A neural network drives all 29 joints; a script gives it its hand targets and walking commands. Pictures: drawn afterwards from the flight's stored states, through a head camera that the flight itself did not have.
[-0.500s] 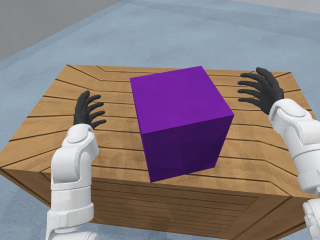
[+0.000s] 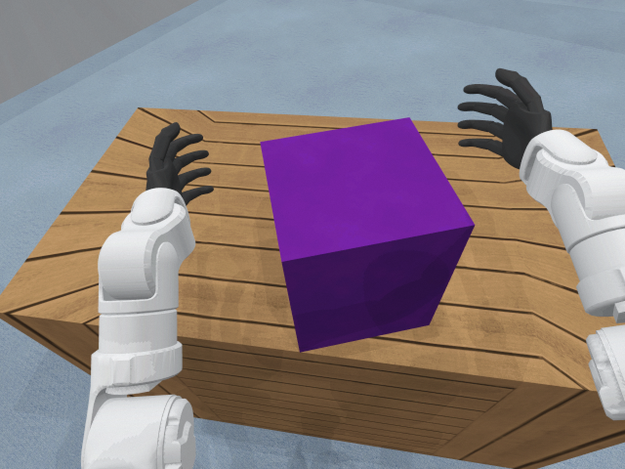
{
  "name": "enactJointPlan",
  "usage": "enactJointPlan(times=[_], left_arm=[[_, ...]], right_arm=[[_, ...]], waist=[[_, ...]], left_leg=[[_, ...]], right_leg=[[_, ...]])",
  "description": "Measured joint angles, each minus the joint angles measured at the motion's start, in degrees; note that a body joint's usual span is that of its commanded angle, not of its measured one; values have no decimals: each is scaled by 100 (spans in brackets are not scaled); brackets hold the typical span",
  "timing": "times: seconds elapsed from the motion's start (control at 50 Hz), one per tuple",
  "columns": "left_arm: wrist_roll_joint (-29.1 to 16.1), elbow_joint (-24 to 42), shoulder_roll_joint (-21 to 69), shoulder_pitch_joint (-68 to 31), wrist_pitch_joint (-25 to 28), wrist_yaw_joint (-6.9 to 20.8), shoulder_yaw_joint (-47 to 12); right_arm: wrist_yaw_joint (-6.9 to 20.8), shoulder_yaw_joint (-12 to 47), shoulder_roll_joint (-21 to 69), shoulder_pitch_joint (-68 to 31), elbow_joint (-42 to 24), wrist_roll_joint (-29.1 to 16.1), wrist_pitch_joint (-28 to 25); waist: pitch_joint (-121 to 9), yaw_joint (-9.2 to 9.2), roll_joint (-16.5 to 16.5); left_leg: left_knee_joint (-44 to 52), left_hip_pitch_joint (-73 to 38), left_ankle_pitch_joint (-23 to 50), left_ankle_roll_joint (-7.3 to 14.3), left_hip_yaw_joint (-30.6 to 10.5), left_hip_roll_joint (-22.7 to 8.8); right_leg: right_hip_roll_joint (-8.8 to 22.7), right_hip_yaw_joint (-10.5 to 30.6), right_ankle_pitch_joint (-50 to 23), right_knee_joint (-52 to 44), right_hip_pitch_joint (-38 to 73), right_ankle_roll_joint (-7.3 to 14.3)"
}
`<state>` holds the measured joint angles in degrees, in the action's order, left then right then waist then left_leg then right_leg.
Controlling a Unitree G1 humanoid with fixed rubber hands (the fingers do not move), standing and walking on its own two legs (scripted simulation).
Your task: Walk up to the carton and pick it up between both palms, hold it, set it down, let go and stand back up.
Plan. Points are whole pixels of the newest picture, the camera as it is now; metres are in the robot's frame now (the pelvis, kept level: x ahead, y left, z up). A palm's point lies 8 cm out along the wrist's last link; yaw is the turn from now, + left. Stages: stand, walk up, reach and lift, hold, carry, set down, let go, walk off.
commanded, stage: reach and lift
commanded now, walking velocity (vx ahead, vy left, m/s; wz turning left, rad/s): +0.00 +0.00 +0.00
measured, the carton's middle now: (351, 241) +0.43 +0.03 +0.02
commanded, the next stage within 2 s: none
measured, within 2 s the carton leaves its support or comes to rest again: neither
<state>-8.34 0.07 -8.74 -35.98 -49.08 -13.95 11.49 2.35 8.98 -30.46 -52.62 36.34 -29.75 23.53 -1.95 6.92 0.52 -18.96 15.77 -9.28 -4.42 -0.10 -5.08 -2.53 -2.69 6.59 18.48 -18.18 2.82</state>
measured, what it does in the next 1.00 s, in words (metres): stands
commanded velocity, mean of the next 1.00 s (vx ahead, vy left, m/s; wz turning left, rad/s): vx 0.00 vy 0.00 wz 0.00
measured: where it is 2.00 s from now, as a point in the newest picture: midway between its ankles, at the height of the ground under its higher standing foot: outside the picture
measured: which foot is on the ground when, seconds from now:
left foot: down 0.00-1.00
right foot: down 0.00-1.00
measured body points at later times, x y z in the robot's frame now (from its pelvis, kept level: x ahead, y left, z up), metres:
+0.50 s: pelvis +0.00 +0.00 +0.00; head +0.07 +0.00 +0.44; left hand +0.37 +0.24 +0.10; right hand +0.49 -0.14 +0.12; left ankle +0.00 +0.17 -0.75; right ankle +0.02 -0.08 -0.75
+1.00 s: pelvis +0.00 +0.00 +0.00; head +0.08 -0.01 +0.44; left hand +0.38 +0.21 +0.07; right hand +0.48 -0.13 +0.08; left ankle +0.00 +0.17 -0.75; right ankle +0.02 -0.08 -0.75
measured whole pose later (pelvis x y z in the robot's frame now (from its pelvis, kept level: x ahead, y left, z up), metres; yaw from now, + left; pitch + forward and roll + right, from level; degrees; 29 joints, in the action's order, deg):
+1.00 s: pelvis +0.00 +0.00 +0.00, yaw -1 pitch +15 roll +0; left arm 0.6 -27.3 1.8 -32.4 -10.8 -12.6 10.7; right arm 3.2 3.8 -20.4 -48.7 56.1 -15.2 -2.5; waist -6.1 10.1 0.9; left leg -20.1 26.5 -8.4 -3.9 0.6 -5.1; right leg -2.6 -1.9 4.5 18.0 -28.5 2.6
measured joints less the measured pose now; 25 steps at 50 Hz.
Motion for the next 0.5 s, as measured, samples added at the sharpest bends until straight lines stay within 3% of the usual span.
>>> enactJointPlan(times=[0.16,0.34,0.5], left_arm=[[-88,-376,-124,-353,108,-68,-129],[128,-864,6,-227,709,62,-220],[350,-1152,360,413,1530,125,-167]], right_arm=[[17,15,-35,-412,408,-77,-14],[55,28,95,-292,788,88,-440],[109,-298,483,326,828,646,-992]], waist=[[-126,101,15],[-98,85,28],[-118,138,18]], left_leg=[[-117,253,-39,-17,-42,-20],[-112,286,-39,-13,-93,-19],[-115,497,-18,10,-53,7]], right_leg=[[-19,-35,-2,19,-195,15],[-18,-83,2,-5,-201,17],[7,-43,3,58,-451,3]])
